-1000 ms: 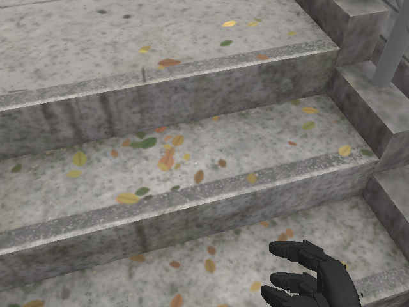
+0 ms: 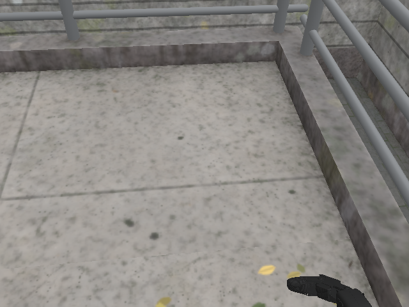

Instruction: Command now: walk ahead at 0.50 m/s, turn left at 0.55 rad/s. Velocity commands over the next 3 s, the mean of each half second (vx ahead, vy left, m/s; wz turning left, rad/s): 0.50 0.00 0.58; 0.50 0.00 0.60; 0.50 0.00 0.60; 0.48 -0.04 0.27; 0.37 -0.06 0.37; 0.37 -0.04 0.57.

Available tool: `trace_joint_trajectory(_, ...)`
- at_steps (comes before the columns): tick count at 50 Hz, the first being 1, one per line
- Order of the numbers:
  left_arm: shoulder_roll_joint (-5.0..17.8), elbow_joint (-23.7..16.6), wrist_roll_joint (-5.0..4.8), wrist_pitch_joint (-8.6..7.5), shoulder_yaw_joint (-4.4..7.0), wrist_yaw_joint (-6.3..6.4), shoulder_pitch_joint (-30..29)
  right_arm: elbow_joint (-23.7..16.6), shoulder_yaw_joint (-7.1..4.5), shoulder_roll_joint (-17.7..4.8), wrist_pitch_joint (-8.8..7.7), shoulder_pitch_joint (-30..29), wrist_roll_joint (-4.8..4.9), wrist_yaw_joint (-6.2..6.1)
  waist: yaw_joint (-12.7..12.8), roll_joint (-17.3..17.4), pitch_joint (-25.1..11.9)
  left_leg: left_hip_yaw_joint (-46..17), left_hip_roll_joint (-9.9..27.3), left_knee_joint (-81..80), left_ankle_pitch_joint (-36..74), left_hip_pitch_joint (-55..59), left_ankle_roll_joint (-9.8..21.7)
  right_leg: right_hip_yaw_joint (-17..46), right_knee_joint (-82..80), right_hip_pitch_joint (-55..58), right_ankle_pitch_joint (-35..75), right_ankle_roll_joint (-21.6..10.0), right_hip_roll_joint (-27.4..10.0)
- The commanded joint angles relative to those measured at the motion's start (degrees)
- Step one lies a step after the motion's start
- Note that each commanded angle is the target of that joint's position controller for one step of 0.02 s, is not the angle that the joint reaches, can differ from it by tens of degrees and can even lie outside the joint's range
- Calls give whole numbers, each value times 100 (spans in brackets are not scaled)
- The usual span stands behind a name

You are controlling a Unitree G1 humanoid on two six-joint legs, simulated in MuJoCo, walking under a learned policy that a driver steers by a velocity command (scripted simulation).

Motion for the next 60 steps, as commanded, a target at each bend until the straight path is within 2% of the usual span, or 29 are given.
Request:
trace_joint_trajectory(1,1103,-513,284,-14,287,-215,222,830,-510,-1527,83,3344,48,-383,-1037,685,-1663,-2418,-50,-1995,2565,5271,1132,911,4418,-2370,7639,-480,-805)
trace_joint_trajectory(2,1021,-558,144,209,407,-415,-320,1185,-510,-1591,191,4087,-340,-297,-1249,1927,-1181,-4968,823,-4472,1817,5203,1822,1453,7525,-4314,400,-310,989)
trace_joint_trajectory(3,645,-798,-68,250,323,-409,-474,1284,-663,-1694,57,4055,-331,-373,-1151,1527,-696,-5321,1178,-4734,704,5156,1411,2793,9320,-5766,451,-494,1113)
trace_joint_trajectory(4,313,-837,-32,168,238,-195,-835,1484,-587,-1267,-159,3594,-227,-373,-769,1371,161,-4770,1046,-4501,48,4529,1140,2842,10136,-6686,522,-580,958)
trace_joint_trajectory(8,-47,-1414,207,319,-23,217,-1307,1757,-92,113,-480,1810,-252,-260,518,322,371,-2708,464,-4548,1043,2538,743,2295,9866,-6701,-68,-844,532)
trace_joint_trajectory(11,187,-2050,-49,298,-60,324,-2187,1752,-144,-393,-681,2490,-432,-357,97,1159,392,-2664,667,-5242,1673,2168,773,1763,10323,-6546,-2218,-530,513)
trace_joint_trajectory(14,197,-2721,-81,194,-212,486,-3355,2380,-94,-705,-647,3711,-752,-420,-237,393,169,-2905,760,-5070,1241,3648,319,1869,9149,-7721,-2117,-431,373)
trace_joint_trajectory(15,295,-2843,-123,169,-231,549,-3625,2172,-143,-838,-666,3473,-673,-360,-349,447,319,-2989,752,-5255,924,3438,361,1814,8323,-7484,-1905,-348,153)
trace_joint_trajectory(17,-11,-3078,-192,298,-301,495,-3810,1370,-187,-1230,-650,2307,-163,-36,251,896,674,-3286,1210,-6802,1452,489,886,909,6851,-3761,-2463,153,267)
trace_joint_trajectory(20,907,-2451,-381,311,-61,331,-2505,1206,-415,-1823,-929,2454,41,-15,688,1036,-206,-2576,1521,-5214,7642,3520,589,865,5322,-3427,-1718,7,986)
trace_joint_trajectory(21,1118,-2171,-245,188,54,364,-1442,1371,-432,-1541,-956,2846,-101,-7,880,822,-831,-2452,1057,-3434,7908,3662,219,1942,4518,-2326,-1086,-451,790)
trace_joint_trajectory(22,1441,-1777,-191,182,114,410,-212,1392,-230,-465,-948,3759,-394,44,734,-1029,-2289,-2316,-35,-1228,4876,1441,43,5215,2841,328,-1517,-1712,-493)
trace_joint_trajectory(23,1580,-1541,-40,329,135,448,683,1576,-263,-448,-847,3367,-393,195,1269,-1537,-1672,-2683,-513,2054,1624,-58,-73,8006,996,18,-4137,-1976,-1381)
trace_joint_trajectory(24,1655,-1446,-57,205,155,536,365,1349,-306,-455,-811,2715,-274,253,1083,-994,5,-2539,-206,3545,2399,-1400,96,7527,775,-962,-5634,-1483,-1369)
trace_joint_trajectory(25,1374,-1345,-159,155,136,564,-359,1341,-385,-635,-706,2354,-157,116,672,-426,613,-2124,115,3730,2722,-1382,34,6296,1064,-1950,-4586,-1368,-1330)
trace_joint_trajectory(27,-177,-998,-127,245,-188,533,-884,1054,-302,-519,-568,2084,-359,26,70,673,186,-2009,459,4446,2746,-997,365,4964,1174,-2320,-2201,-1212,-1564)
trace_joint_trajectory(29,-736,-831,-182,148,-306,794,-1447,862,-151,-229,-431,1725,-387,18,-336,700,393,-1955,695,3636,2050,-922,528,3552,1022,-2440,-1652,-824,-1084)
trace_joint_trajectory(31,-503,-779,-19,-42,-257,912,-1732,583,-130,-428,-466,1141,-212,32,-531,639,435,-1586,909,2332,1985,-606,483,2269,576,-2707,-1174,-563,-677)
trace_joint_trajectory(35,477,-1100,169,-152,-100,962,-1526,308,-371,-1032,-575,365,-266,203,-76,478,338,-1028,892,1151,2521,-87,-194,924,-135,-2076,437,-582,-520)
trace_joint_trajectory(43,789,-772,-65,-44,41,601,379,67,-316,-612,-506,-519,-192,52,628,221,766,-673,791,-2243,2226,-186,-181,524,-418,834,2428,-720,-1141)
trace_joint_trajectory(47,740,-536,-64,-51,103,603,767,60,-497,-771,-485,-638,-205,-36,281,118,1002,-398,494,-3233,1335,934,-196,118,48,1222,4354,-458,-1224)
trace_joint_trajectory(51,1251,-875,152,19,320,639,6,409,-914,-1565,-613,997,-48,-350,-530,-135,372,-157,-294,-3889,2058,4241,161,-132,1930,-34,5605,-140,-974)
trace_joint_trajectory(52,893,-1109,183,-80,180,693,366,823,-940,-1629,-617,2744,-29,-489,-817,699,-956,-1279,257,-2877,2758,7791,887,121,3785,-2739,4531,613,-602)
trace_joint_trajectory(53,1111,-1014,193,-15,267,431,-222,1642,-845,-1229,-505,4740,-211,-465,-1502,1402,-1142,-3346,1178,-4310,2953,9247,1528,325,6303,-4369,-1616,960,700)
trace_joint_trajectory(54,571,-1430,-34,8,140,195,-869,1932,-927,-1361,-554,5276,-365,-460,-1638,1196,-684,-4227,1597,-5008,2729,9350,1492,1581,7433,-5810,-2368,486,923)
trace_joint_trajectory(55,565,-1659,-45,-65,162,255,-1733,1719,-1043,-1582,-690,4421,-288,-505,-1486,936,641,-3887,1597,-5014,2804,7791,1252,2185,7645,-6438,-1816,312,471)
trace_joint_trajectory(57,441,-1755,103,-74,149,469,-1658,1563,-735,-634,-737,3022,-159,-367,-397,610,468,-3456,1535,-5413,2747,5572,1268,2329,7064,-5187,-1244,-122,169)
trace_joint_trajectory(58,789,-2310,-714,-270,311,743,-1732,807,-628,-761,-683,1599,301,-395,338,606,829,-3789,1442,-5903,2874,3794,1298,2109,6815,-4248,-1155,95,293)
trace_joint_trajectory(60,811,-2190,-664,-207,294,845,-1378,514,-577,-924,-617,968,117,-511,815,435,1033,-3082,1426,-6113,2501,2418,998,2176,5426,-3702,-1451,247,-30)
Next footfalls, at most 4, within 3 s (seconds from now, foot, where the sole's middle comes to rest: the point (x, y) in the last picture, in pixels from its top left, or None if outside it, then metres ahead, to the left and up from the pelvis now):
0.40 right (260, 303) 0.45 -0.13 -0.49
1.02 left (129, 243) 0.62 0.23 -0.48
1.40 right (151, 152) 0.97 0.20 -0.49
1.82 left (48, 184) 0.83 0.51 -0.49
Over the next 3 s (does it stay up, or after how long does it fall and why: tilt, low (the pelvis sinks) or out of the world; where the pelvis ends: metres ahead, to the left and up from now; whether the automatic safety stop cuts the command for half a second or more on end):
stays up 1.01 0.71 0.29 its command is cut before an obstacle after 2.1 s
